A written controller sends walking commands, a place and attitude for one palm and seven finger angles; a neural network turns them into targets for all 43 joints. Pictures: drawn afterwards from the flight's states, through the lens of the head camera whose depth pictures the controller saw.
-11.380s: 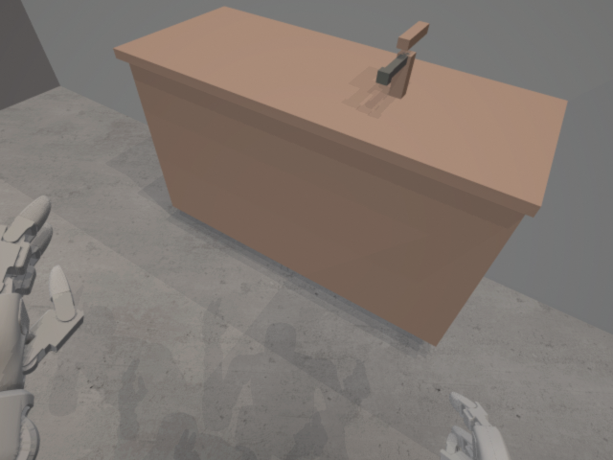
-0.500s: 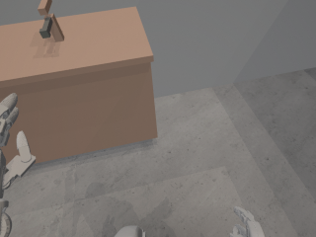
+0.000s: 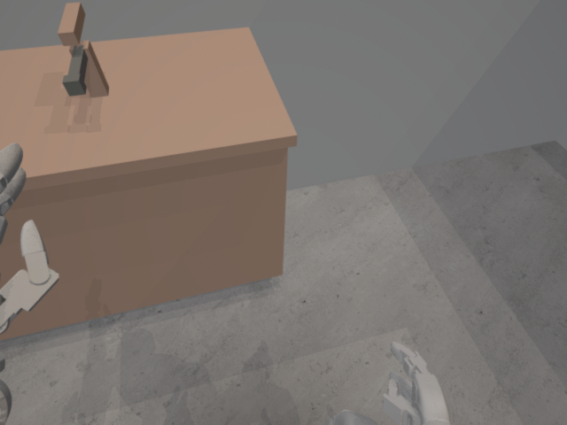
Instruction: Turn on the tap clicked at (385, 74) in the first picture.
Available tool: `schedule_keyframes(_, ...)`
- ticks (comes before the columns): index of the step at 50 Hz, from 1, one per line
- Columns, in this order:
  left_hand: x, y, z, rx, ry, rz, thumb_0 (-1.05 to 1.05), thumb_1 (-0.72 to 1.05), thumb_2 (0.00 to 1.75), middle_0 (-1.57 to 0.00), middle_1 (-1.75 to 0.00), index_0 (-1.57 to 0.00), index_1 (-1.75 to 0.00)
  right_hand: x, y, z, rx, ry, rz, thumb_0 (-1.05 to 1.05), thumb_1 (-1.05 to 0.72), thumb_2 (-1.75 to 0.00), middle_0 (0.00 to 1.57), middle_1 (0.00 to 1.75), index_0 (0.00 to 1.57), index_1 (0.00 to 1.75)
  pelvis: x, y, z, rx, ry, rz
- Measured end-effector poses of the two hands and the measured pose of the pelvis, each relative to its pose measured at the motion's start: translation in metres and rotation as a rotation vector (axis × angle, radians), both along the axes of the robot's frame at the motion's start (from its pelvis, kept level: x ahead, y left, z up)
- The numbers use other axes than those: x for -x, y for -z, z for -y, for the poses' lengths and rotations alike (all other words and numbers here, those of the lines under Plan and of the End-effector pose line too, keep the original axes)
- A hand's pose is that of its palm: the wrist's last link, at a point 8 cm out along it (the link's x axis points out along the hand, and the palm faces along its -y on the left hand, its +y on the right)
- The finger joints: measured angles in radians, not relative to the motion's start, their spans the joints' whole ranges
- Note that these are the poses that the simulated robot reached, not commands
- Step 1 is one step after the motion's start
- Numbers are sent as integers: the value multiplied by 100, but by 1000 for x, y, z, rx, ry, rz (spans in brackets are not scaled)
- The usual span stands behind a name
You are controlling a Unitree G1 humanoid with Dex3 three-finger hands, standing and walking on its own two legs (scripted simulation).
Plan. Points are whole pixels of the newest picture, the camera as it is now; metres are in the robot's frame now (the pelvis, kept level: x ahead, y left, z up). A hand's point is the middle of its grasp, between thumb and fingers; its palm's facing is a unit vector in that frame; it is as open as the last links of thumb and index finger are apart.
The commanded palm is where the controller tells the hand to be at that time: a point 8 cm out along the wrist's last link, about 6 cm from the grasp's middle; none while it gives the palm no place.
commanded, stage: take the last steps up to it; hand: left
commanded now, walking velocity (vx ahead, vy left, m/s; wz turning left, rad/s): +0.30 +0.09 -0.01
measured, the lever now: (74, 85) +0.64 +0.43 +0.11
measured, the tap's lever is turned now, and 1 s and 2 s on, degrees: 0 0 0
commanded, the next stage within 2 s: come to a stop and stand still in 0.68 s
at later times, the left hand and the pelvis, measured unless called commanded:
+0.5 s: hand (82, 187) +0.33 +0.25 +0.18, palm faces +0.36 -0.80 -0.47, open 7.4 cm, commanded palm +0.28 +0.30 +0.18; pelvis +0.12 +0.02 +0.00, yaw +0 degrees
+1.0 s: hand (116, 141) +0.43 +0.25 +0.16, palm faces +0.38 -0.80 -0.46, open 7.4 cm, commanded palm +0.37 +0.30 +0.18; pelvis +0.20 +0.02 +0.00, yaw -1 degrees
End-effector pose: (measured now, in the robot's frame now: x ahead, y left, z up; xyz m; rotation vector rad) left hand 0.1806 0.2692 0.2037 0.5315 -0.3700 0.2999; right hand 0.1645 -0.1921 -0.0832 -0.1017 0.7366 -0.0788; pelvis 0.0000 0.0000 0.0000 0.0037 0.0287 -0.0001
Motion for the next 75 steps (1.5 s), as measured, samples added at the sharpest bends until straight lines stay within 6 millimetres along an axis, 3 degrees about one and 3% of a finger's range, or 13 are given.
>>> schedule_keyframes(5, -15, -2, -1, -52, -49, -64, 1, 88, 90, -21, -30, -21, -30, -13, 15, -5, -29, -21, -46, 1, -90, -90, 21, 30, 20, 30, -25, 1, 3, -10, 1, 6)
schedule_keyframes(10, -37, 12, -3, -16, -128, -81, 1, 88, 90, -21, -30, -21, -30, -32, 36, 18, 1, -31, -97, 2, -90, -90, 21, 30, 20, 30, -48, 10, 9, -7, -13, 20)
schedule_keyframes(16, -70, 19, 4, 56, -95, -94, 1, 88, 90, -21, -30, -21, -30, -56, 16, 54, 104, 0, -125, 2, -90, -90, 20, 30, 20, 30, -72, -3, 7, -29, -17, 15)
schedule_keyframes(21, -94, 12, -2, 6, -35, -103, 1, 88, 90, -21, -30, -21, -30, -79, -5, 64, 173, 43, -95, 2, -90, -90, 20, 30, 20, 30, -94, -7, -4, -41, -8, 9)
schedule_keyframes(26, -120, 9, -29, -27, -19, -26, 1, 88, 90, -21, -30, -22, -30, -106, -7, 50, 210, 77, -39, 2, -90, -90, 20, 30, 19, 30, -123, 6, -29, -17, 17, 25)
schedule_keyframes(31, -156, 19, -50, 23, -39, 0, 1, 88, 90, -21, -30, -21, -30, -128, 0, 12, 126, 95, -19, 2, -90, -90, 20, 30, 19, 30, -141, 9, -37, -25, 22, 29)
schedule_keyframes(38, -176, 8, -25, 4, 18, -47, 2, 89, 90, -21, -30, -21, -30, -147, 10, -28, -6, 32, -31, 2, -90, -90, 20, 30, 20, 30, -166, 2, -33, -15, 34, 11)
schedule_keyframes(45, -195, 9, -20, -23, -59, -91, 1, 88, 90, -21, -30, -21, -30, -165, 35, -11, -25, 4, -108, 2, -90, -90, 21, 30, 20, 30, -191, 7, -21, -12, 22, 26)
schedule_keyframes(55, -212, 23, -23, 41, -34, -147, 1, 88, 90, -21, -30, -21, -30, -196, -4, 31, 161, 59, -65, 2, -90, -90, 20, 30, 20, 30, -202, -3, -29, -23, 20, 22)
schedule_keyframes(62, -209, 20, -47, 29, -12, -83, 1, 88, 90, -21, -30, -21, -30, -206, -23, 15, 193, 63, -4, 2, -90, -90, 20, 30, 19, 30, -203, 0, -41, -7, 33, 26)
schedule_keyframes(67, -200, 16, -44, 61, -33, -74, 2, 89, 90, -21, -30, -21, -30, -199, -22, -10, 105, 0, 25, 2, -90, -90, 20, 30, 20, 30, -195, -5, -36, 9, 37, 27)
schedule_keyframes(71, -194, 13, -32, 2, -26, -80, 2, 89, 90, -21, -30, -21, -30, -186, -9, -16, 57, -42, 31, 1, -90, -90, 20, 30, 20, 30, -184, 0, -24, 3, 45, 26)
schedule_keyframes(75, -211, -15, -60, -51, -85, 41, 1, 88, 90, -21, -30, -22, -30, -162, 7, -8, 44, -83, -33, 1, -90, -90, 21, 30, 20, 30, -164, 1, -15, 16, 41, 44)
